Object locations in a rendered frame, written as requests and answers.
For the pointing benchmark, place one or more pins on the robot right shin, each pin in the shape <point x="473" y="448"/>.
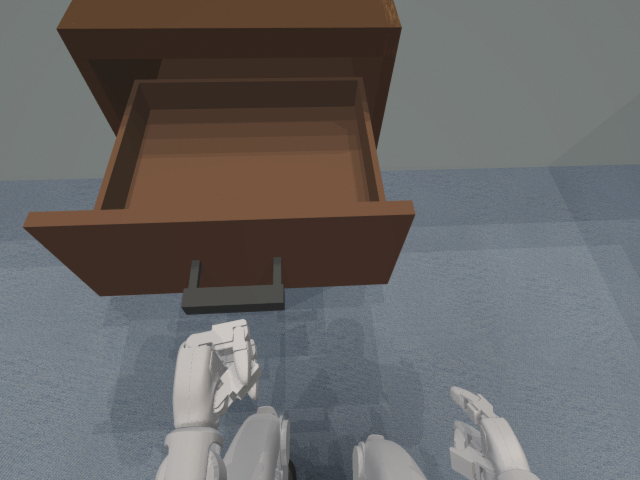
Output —
<point x="375" y="437"/>

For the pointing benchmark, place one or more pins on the handle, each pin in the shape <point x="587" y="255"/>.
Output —
<point x="233" y="299"/>

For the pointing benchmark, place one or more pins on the robot left forearm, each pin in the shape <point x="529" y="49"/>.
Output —
<point x="194" y="454"/>

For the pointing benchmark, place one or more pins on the drawer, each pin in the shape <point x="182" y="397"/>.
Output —
<point x="234" y="172"/>

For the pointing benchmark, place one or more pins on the robot right hand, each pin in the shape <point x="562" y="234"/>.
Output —
<point x="484" y="454"/>

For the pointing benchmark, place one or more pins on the cabinet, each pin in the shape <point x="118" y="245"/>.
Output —
<point x="114" y="42"/>

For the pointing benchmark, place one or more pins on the robot left hand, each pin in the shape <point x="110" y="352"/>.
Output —
<point x="200" y="367"/>

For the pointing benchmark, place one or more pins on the left robot thigh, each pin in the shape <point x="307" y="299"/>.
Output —
<point x="260" y="446"/>

